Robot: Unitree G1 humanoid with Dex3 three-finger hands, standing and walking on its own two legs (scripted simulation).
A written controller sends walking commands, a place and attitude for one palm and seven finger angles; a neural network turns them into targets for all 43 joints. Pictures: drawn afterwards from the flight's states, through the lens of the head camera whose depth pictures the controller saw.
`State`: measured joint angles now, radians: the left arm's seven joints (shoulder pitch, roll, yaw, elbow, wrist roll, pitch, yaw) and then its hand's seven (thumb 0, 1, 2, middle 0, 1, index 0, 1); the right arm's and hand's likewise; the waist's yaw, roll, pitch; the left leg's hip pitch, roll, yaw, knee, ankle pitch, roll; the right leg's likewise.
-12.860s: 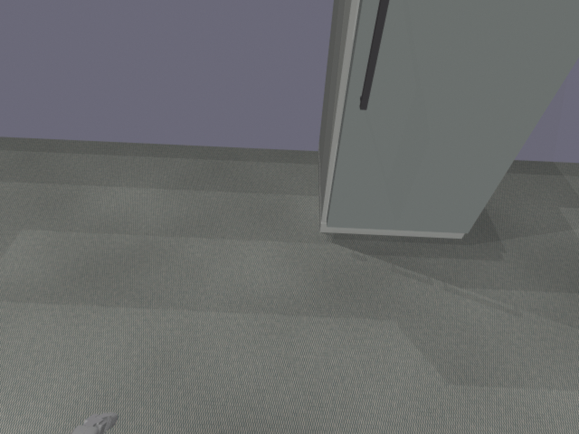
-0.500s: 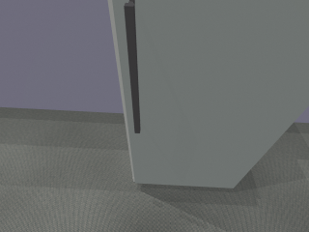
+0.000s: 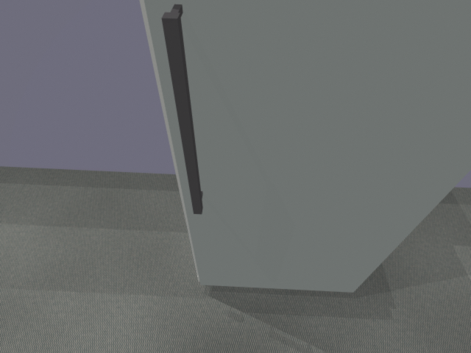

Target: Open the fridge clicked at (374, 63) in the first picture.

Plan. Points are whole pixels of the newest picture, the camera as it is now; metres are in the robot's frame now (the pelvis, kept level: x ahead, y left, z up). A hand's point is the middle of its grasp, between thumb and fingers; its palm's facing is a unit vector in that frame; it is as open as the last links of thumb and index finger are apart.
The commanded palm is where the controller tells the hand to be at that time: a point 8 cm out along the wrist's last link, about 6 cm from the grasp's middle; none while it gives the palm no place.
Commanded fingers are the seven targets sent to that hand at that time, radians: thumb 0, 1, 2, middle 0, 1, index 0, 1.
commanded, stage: come to a stop and stand still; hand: left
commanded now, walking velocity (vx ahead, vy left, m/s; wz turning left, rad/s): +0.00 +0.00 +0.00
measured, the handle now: (190, 136) +0.45 +0.11 +0.13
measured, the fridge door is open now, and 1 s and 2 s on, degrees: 0 0 0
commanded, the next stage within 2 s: look again from close up in 0.16 s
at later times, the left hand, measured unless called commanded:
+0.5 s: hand out of the picture +0.03 +0.19 -0.17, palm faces -0.01 -0.97 -0.25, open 7.4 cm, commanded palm none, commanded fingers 0.00 0.90 0.90 -0.20 -0.30 -0.20 -0.30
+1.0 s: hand out of the picture +0.02 +0.18 -0.17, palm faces +0.00 -0.97 -0.24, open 7.4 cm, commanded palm none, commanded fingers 0.00 0.90 0.90 -0.20 -0.30 -0.20 -0.30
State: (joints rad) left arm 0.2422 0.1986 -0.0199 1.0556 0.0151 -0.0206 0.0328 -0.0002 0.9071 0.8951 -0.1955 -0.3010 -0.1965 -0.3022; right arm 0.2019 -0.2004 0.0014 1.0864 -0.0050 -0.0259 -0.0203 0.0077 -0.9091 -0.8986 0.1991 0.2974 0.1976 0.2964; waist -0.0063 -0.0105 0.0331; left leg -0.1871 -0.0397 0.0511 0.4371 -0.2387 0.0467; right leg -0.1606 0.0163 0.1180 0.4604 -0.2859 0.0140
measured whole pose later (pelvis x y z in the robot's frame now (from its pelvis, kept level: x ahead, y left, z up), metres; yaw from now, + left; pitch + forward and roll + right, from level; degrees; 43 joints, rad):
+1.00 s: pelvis +0.00 -0.02 +0.00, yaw +1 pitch -1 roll +0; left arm 0.25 0.22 -0.02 1.08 0.01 -0.02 0.03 0.00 0.91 0.90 -0.20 -0.30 -0.20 -0.30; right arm 0.20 -0.21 0.01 1.13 -0.01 -0.02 -0.02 0.01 -0.91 -0.90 0.20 0.30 0.20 0.30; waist 0.00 -0.01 0.03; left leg -0.15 -0.02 0.03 0.37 -0.20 0.02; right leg -0.12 0.03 0.10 0.40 -0.25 -0.01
